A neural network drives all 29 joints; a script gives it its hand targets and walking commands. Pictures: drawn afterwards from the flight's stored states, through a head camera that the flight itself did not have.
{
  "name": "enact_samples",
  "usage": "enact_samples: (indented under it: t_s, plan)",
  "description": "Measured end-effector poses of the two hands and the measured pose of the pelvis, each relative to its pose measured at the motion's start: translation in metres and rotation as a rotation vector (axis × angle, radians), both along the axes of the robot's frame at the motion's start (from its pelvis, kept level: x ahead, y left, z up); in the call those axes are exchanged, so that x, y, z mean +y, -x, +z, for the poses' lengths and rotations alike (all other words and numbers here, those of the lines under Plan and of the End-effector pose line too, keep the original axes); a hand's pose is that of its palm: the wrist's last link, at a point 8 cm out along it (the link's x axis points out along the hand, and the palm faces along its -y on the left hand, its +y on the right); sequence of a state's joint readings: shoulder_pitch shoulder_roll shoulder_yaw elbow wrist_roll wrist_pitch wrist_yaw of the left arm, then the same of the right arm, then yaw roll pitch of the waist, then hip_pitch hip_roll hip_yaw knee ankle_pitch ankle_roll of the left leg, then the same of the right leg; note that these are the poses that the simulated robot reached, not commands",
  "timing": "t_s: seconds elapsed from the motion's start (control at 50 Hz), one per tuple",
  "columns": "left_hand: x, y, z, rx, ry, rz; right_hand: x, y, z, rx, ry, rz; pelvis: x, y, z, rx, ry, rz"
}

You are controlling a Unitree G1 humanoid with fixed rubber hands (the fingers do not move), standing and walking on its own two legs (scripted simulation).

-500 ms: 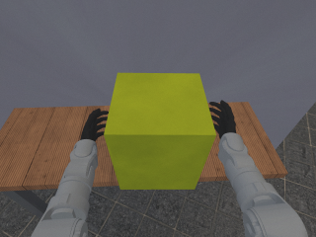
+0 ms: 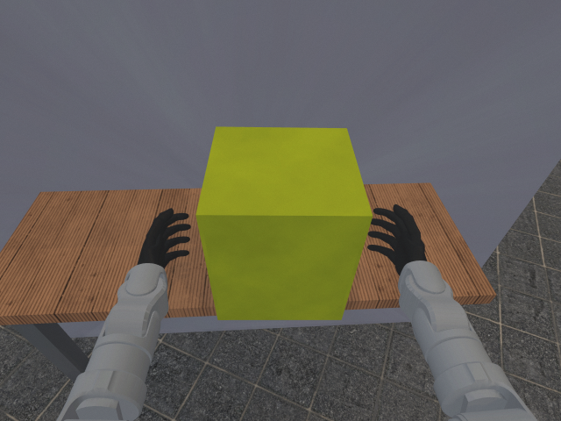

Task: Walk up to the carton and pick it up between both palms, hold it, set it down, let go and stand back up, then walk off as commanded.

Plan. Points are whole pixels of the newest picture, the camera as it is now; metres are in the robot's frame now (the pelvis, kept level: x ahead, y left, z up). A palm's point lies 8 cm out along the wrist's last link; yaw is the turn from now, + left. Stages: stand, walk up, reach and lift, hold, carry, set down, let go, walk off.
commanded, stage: set down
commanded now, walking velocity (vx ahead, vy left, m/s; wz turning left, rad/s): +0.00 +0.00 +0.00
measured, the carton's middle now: (280, 226) +0.43 +0.01 +0.07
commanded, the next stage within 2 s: none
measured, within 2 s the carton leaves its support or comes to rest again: neither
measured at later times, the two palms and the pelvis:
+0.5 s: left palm (123, 315) +0.27 +0.22 +0.07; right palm (442, 317) +0.27 -0.20 +0.07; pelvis +0.01 +0.00 +0.00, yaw +0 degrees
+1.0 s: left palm (121, 363) +0.22 +0.21 +0.04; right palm (457, 368) +0.21 -0.20 +0.05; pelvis +0.01 +0.00 +0.00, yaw +0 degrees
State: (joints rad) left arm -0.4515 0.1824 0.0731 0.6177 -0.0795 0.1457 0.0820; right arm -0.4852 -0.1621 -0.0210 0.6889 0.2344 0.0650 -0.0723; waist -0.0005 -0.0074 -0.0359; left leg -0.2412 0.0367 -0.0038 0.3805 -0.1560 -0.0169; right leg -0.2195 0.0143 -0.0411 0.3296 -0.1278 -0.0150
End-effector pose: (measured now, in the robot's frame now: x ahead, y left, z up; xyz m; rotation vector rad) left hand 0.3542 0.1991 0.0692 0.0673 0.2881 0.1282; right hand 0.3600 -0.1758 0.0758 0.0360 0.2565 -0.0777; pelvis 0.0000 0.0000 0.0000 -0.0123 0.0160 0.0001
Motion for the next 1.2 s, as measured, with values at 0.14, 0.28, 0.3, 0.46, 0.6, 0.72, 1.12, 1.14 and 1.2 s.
enact_samples:
  t_s: [0.14, 0.28, 0.3, 0.46, 0.6, 0.72, 1.12, 1.14, 1.2]
  plan:
    - [0.002, 0.018, 0.007, -0.044, 0.006, -0.036, -0.010, 0.022, -0.006, -0.050, -0.046, -0.042, 0.000, -0.012, 0.001, 0.008, 0.000, 0.000]
    - [0.012, 0.068, -0.014, 0.065, 0.005, -0.014, -0.022, 0.069, -0.017, -0.036, -0.033, -0.089, 0.000, -0.014, 0.001, -0.006, 0.000, 0.001]
    - [0.013, 0.073, -0.014, 0.068, 0.004, -0.011, -0.022, 0.073, -0.016, -0.038, -0.030, -0.088, 0.000, -0.013, 0.001, -0.007, 0.000, 0.001]
    - [0.018, 0.085, 0.001, 0.011, -0.009, -0.001, -0.019, 0.089, -0.002, -0.071, -0.019, -0.061, 0.000, -0.006, 0.000, -0.017, 0.000, 0.001]
    - [0.018, 0.097, -0.004, 0.042, -0.011, 0.002, -0.022, 0.107, -0.011, -0.022, -0.018, -0.063, 0.000, -0.007, 0.000, -0.016, 0.000, 0.001]
    - [0.020, 0.113, -0.013, 0.077, -0.014, 0.013, -0.026, 0.129, -0.018, 0.012, -0.007, -0.079, 0.000, -0.010, 0.000, -0.013, 0.000, 0.001]
    - [0.016, 0.132, -0.039, 0.165, -0.016, 0.005, -0.028, 0.147, -0.035, 0.104, 0.035, -0.057, 0.000, -0.012, 0.000, -0.009, 0.000, 0.001]
    - [0.016, 0.131, -0.040, 0.169, -0.016, 0.005, -0.028, 0.147, -0.036, 0.111, 0.037, -0.056, 0.000, -0.013, 0.001, -0.008, 0.000, 0.001]
    - [0.017, 0.129, -0.045, 0.187, -0.014, 0.006, -0.029, 0.145, -0.043, 0.139, 0.040, -0.057, 0.000, -0.017, 0.001, -0.003, 0.000, 0.001]
